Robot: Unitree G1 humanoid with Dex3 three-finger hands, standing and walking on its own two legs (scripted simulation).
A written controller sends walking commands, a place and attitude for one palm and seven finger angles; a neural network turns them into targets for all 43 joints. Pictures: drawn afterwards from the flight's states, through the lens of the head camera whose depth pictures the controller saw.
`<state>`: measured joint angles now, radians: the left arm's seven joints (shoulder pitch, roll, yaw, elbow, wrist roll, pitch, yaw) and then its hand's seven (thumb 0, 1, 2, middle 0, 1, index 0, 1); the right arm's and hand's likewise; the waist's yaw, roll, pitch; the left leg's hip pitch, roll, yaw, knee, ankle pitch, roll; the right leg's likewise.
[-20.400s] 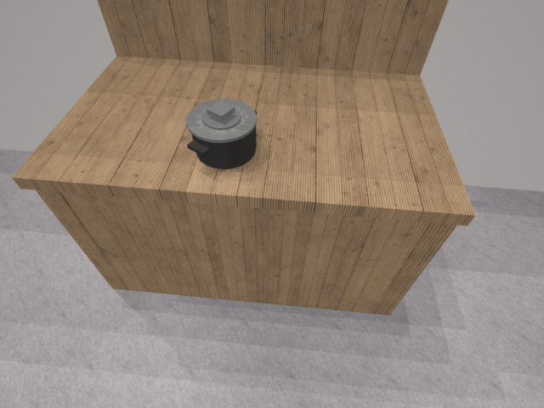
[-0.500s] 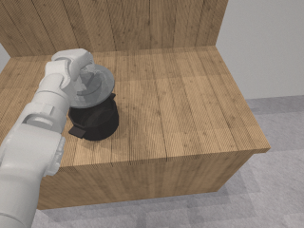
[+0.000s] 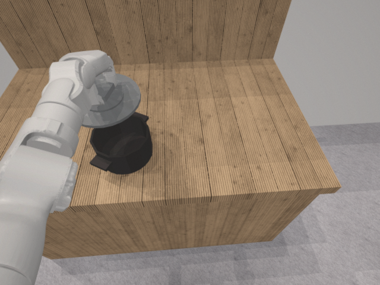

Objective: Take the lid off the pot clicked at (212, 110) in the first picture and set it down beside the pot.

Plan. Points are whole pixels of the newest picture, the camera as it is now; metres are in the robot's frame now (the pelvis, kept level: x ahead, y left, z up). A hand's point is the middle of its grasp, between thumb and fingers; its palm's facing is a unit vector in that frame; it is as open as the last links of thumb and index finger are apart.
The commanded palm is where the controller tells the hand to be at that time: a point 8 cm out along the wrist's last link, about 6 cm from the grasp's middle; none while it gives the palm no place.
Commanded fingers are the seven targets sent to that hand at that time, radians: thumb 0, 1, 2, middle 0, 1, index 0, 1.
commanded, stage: move the lid sideways beside the pot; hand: left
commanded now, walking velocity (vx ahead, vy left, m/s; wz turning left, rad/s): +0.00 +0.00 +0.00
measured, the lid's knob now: (100, 90) +0.52 +0.17 +0.13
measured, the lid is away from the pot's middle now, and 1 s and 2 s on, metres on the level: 0.01 0.11 0.22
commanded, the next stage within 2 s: none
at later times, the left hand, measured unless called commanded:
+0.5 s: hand (68, 92) +0.49 +0.23 +0.15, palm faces -0.35 -0.07 -0.93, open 8.3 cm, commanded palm +0.49 +0.23 +0.22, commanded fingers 0.00 0.59 0.99 -0.81 -1.12 -0.75 -1.10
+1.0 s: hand (46, 97) +0.47 +0.27 +0.16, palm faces -0.37 -0.08 -0.93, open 8.3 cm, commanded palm +0.50 +0.28 +0.22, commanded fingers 0.00 0.59 0.99 -0.81 -1.12 -0.75 -1.10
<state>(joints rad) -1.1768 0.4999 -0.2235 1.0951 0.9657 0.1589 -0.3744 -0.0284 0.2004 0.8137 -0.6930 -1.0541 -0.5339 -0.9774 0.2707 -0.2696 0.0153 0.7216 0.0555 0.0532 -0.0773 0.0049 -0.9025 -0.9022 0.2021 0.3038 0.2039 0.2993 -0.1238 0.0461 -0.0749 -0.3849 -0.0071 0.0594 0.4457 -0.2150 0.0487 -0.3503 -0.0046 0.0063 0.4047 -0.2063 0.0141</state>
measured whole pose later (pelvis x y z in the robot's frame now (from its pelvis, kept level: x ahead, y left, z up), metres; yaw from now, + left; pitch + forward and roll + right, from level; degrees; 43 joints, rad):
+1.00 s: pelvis +0.00 +0.01 +0.00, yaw +0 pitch +10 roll -2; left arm -1.18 0.69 -0.14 1.15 1.00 0.02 -0.42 -0.03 0.20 0.81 -0.70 -1.06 -0.53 -0.98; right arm 0.29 -0.27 0.02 0.73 0.07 0.08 -0.10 0.00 -0.90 -0.90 0.20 0.30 0.21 0.30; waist -0.12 0.03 -0.07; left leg -0.43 -0.01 0.05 0.48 -0.22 0.07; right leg -0.37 -0.01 0.00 0.39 -0.19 0.03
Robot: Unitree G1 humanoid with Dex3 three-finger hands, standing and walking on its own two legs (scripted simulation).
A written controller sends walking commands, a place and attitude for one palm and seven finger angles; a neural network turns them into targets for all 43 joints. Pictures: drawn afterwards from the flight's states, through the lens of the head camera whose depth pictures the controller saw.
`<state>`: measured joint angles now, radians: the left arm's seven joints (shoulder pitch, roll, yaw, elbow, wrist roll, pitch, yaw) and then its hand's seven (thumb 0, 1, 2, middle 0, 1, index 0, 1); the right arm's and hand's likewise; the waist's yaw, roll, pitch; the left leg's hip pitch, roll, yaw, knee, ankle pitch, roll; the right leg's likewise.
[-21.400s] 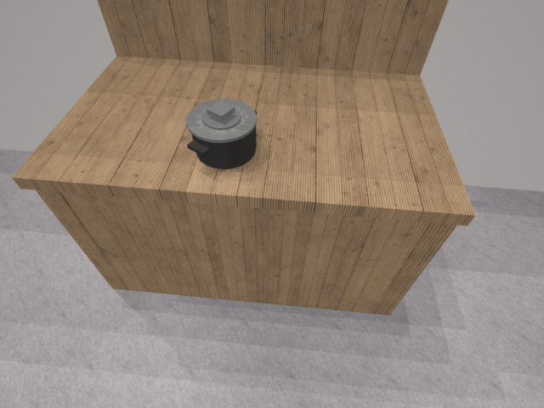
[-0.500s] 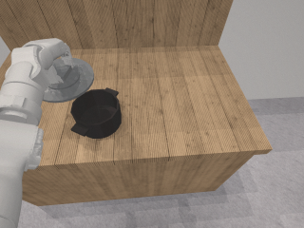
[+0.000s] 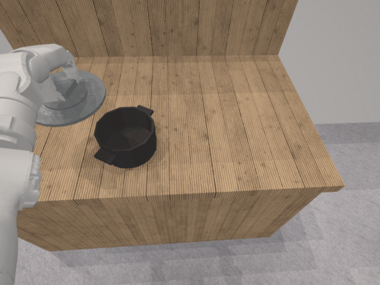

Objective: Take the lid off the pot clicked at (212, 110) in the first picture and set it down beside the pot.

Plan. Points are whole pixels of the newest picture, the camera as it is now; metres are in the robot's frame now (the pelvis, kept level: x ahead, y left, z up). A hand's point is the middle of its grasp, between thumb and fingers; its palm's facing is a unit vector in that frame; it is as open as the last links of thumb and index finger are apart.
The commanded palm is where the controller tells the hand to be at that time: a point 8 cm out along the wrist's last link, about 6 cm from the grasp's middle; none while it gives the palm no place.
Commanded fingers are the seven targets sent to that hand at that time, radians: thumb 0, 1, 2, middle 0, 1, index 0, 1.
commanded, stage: move the lid sideways beside the pot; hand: left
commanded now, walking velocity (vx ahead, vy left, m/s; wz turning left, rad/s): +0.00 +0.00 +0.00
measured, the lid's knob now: (61, 87) +0.51 +0.26 +0.13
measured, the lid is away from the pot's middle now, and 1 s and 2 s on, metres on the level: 0.11 0.22 0.23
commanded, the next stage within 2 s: lower the lid onto the table in 1.28 s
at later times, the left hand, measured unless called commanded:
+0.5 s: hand (19, 92) +0.47 +0.32 +0.15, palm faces -0.39 -0.10 -0.91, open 8.3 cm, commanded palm +0.51 +0.32 +0.22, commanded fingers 0.00 0.59 0.99 -0.81 -1.12 -0.75 -1.10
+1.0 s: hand out of the picture +0.47 +0.37 +0.15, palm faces -0.41 -0.12 -0.90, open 8.3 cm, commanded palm +0.52 +0.37 +0.22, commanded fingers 0.00 0.59 0.99 -0.81 -1.12 -0.75 -1.10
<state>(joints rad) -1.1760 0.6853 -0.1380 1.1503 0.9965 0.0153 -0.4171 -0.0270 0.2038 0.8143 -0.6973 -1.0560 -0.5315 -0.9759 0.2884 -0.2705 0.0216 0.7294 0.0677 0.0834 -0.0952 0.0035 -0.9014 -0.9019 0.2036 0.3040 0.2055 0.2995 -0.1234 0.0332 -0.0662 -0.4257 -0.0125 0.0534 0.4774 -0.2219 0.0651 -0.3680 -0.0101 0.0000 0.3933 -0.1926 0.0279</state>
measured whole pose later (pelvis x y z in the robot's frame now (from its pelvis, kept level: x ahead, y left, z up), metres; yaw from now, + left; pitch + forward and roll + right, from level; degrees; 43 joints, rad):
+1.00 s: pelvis +0.01 +0.02 -0.01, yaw +0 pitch +13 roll -3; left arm -1.19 0.95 -0.05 1.19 1.02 -0.14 -0.49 -0.02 0.21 0.81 -0.70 -1.06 -0.53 -0.98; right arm 0.33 -0.29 0.04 0.74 0.09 0.13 -0.11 0.00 -0.90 -0.90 0.20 0.30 0.21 0.30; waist -0.14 0.02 -0.05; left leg -0.53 -0.01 0.04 0.58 -0.28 0.08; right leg -0.43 0.00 -0.01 0.42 -0.21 0.04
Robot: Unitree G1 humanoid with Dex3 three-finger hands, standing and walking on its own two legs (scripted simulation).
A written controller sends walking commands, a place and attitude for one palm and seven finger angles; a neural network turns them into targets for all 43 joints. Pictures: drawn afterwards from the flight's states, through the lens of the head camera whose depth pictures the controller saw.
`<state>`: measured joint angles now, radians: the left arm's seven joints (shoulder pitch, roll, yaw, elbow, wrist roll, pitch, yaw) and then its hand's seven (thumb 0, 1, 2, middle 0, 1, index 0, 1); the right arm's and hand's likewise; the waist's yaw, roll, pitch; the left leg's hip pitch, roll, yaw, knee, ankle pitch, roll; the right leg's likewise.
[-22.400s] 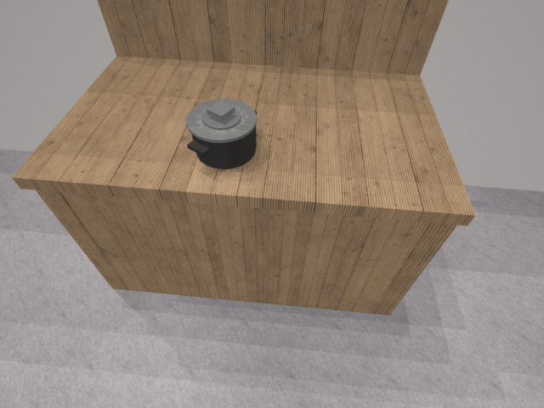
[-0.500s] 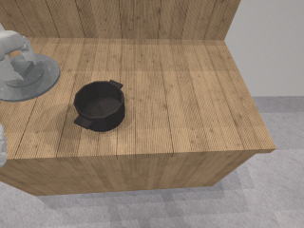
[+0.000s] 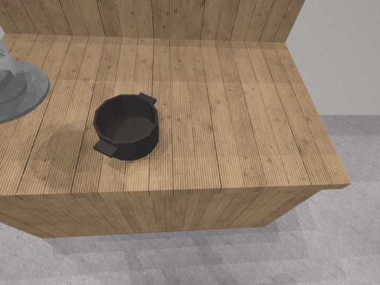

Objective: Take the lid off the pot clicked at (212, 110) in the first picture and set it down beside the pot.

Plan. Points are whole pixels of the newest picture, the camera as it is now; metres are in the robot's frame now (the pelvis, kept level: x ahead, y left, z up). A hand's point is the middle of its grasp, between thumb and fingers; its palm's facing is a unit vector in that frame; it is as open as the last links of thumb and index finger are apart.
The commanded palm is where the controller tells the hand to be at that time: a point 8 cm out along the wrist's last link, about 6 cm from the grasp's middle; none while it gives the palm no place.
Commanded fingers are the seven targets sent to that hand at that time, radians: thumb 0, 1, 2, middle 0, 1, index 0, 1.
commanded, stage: move the lid sideways beside the pot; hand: left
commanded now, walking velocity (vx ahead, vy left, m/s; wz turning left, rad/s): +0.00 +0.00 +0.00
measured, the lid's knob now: out of the picture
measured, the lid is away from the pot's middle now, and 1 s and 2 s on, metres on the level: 0.22 0.23 0.23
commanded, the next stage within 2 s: lower the lid onto the table in 0.28 s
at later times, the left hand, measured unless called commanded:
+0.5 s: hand out of the picture +0.47 +0.36 +0.16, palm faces -0.40 -0.12 -0.91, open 8.3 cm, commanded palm +0.51 +0.36 +0.22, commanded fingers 0.00 0.59 0.99 -0.81 -1.12 -0.75 -1.10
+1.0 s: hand out of the picture +0.46 +0.36 +0.12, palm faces -0.44 -0.11 -0.89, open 8.3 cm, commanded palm +0.52 +0.36 +0.18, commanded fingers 0.00 0.59 0.99 -0.81 -1.12 -0.75 -1.10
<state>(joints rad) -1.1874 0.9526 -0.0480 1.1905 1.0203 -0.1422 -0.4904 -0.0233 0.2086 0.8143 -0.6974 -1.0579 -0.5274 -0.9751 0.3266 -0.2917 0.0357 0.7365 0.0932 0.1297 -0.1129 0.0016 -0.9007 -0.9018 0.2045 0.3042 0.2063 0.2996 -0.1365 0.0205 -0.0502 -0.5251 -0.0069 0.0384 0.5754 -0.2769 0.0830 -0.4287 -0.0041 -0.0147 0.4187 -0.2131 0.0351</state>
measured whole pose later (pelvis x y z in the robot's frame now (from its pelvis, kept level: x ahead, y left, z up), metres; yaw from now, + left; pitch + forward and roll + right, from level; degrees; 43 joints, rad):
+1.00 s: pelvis -0.01 +0.02 -0.01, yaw -1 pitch +14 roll -5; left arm -1.15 0.93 -0.04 1.20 1.03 -0.20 -0.46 -0.02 0.21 0.82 -0.70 -1.06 -0.53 -0.97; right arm 0.37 -0.29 0.03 0.74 0.08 0.12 -0.12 0.00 -0.90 -0.90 0.20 0.30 0.21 0.30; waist -0.15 0.02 -0.07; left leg -0.60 -0.01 0.05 0.64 -0.30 0.11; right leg -0.49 -0.01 -0.01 0.47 -0.22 0.01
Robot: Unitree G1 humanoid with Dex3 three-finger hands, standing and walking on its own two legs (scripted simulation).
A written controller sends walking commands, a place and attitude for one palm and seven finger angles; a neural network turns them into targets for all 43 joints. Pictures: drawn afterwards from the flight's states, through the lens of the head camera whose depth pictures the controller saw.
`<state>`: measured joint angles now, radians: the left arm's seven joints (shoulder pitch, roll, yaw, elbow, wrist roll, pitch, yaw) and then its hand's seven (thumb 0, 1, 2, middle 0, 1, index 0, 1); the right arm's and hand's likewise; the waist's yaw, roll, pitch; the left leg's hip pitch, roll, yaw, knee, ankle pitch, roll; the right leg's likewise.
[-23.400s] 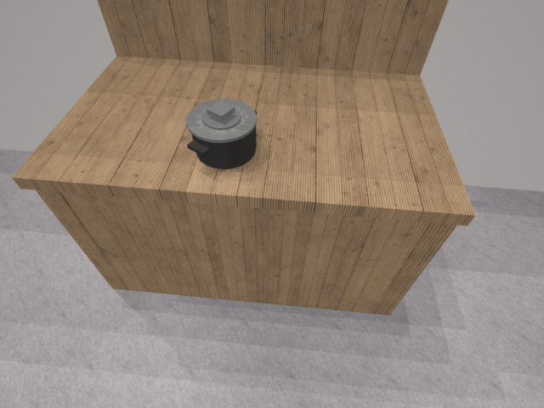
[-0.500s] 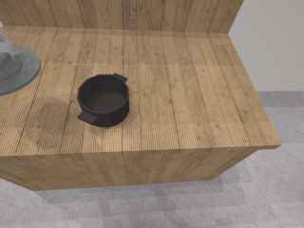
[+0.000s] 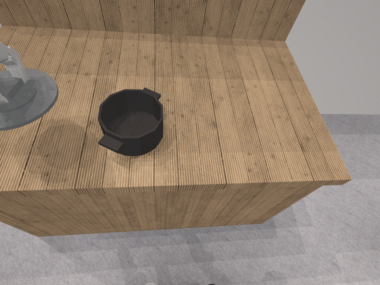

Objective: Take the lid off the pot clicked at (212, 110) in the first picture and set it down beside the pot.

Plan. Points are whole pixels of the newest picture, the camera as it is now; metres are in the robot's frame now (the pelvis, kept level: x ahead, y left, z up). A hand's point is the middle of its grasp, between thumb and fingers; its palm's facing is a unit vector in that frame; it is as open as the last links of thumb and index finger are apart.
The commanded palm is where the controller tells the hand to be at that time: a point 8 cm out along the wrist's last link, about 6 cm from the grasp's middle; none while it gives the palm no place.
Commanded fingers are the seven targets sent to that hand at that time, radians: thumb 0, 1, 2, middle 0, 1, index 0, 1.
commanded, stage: lower the lid onto the table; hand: left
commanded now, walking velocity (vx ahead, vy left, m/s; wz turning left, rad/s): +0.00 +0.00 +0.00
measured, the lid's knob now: (4, 87) +0.49 +0.35 +0.10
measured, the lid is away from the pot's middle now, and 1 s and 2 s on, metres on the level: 0.23 0.23 0.24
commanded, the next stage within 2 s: none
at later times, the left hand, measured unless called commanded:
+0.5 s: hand out of the picture +0.47 +0.35 +0.10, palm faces -0.45 -0.13 -0.88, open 8.3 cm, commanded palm +0.53 +0.34 +0.16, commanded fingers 0.00 0.59 0.99 -0.81 -1.12 -0.75 -1.10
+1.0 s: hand (10, 107) +0.47 +0.35 +0.06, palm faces -0.47 -0.11 -0.87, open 8.3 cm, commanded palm +0.54 +0.34 +0.12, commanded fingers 0.00 0.59 0.99 -0.81 -1.12 -0.75 -1.10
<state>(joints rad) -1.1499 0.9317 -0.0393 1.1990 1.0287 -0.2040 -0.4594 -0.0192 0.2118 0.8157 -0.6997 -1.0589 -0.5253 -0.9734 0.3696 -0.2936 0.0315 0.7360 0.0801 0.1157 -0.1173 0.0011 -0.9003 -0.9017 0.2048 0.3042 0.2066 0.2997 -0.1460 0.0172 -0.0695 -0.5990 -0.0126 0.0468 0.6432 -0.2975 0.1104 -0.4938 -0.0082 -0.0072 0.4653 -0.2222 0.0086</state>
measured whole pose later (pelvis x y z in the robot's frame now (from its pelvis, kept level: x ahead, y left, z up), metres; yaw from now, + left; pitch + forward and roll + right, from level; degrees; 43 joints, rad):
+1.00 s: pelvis -0.01 +0.01 -0.01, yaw -1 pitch +18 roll -6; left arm -1.10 0.93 0.00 1.25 1.07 -0.24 -0.37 -0.01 0.22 0.82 -0.70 -1.06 -0.52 -0.97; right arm 0.39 -0.29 0.04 0.72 0.06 0.13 -0.12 0.00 -0.90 -0.90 0.21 0.30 0.21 0.30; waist -0.18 0.02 -0.09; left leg -0.73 -0.01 0.05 0.75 -0.34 0.13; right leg -0.63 0.00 0.00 0.57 -0.26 0.00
